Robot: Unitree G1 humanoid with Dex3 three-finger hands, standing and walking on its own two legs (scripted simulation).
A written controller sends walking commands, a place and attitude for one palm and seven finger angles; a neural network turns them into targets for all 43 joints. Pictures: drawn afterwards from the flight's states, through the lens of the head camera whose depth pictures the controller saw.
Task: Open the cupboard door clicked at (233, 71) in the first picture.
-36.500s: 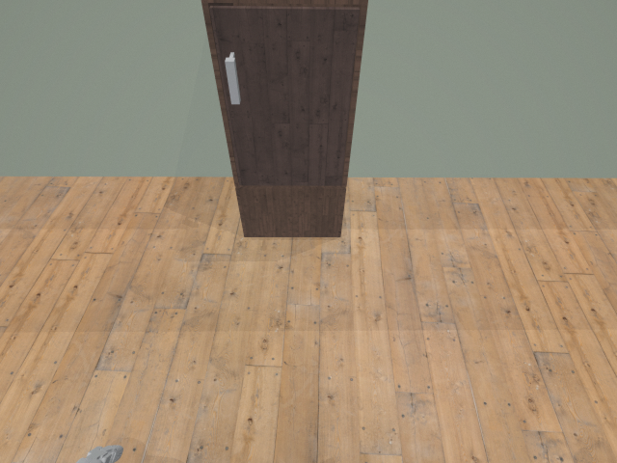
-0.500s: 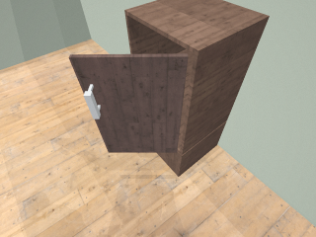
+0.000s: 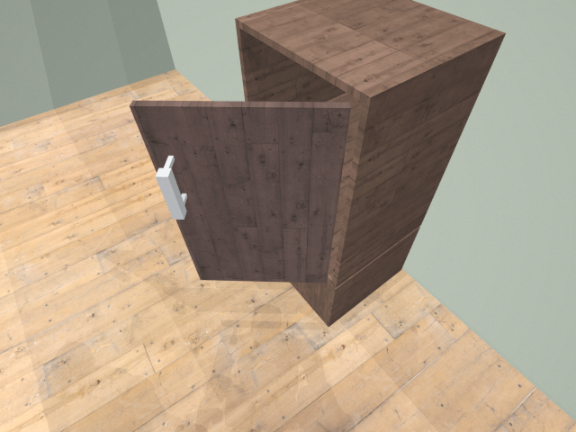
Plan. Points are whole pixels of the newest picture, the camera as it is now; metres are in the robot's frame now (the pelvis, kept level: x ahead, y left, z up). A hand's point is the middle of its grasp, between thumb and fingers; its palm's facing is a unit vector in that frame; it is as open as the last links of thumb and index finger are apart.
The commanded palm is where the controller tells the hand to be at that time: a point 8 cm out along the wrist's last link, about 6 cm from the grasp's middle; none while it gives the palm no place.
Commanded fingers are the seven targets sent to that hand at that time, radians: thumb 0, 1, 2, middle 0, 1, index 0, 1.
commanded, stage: shuffle to correct the standing spot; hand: left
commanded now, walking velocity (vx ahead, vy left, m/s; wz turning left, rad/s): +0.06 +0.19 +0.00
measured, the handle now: (174, 187) +0.55 +0.27 -0.02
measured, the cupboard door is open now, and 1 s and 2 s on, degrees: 51 51 51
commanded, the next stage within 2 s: come to a stop and stand still in 0.06 s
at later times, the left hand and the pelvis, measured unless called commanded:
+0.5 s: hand out of the picture +0.05 +0.22 -0.17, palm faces +0.03 -0.97 -0.22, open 7.3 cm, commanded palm none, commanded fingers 0.00 0.90 0.90 -0.20 -0.30 -0.20 -0.30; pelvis +0.02 +0.04 +0.00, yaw +0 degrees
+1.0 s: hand out of the picture -0.04 +0.21 -0.17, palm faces +0.02 -0.98 -0.19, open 7.3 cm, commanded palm none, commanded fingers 0.00 0.90 0.90 -0.20 -0.30 -0.20 -0.30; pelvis -0.04 +0.04 +0.00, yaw +0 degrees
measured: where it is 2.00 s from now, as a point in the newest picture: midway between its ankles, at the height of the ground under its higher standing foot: outside the picture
